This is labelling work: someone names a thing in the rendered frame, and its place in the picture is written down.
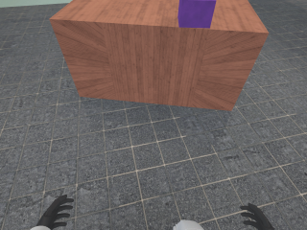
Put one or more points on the right robot hand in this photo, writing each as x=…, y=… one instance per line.
x=261, y=223

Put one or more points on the carton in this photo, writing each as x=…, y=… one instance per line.
x=195, y=13

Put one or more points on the pedestal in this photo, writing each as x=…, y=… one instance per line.
x=135, y=51

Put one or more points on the right robot thigh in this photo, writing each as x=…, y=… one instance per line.
x=187, y=225

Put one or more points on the left robot hand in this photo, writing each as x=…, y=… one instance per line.
x=51, y=215

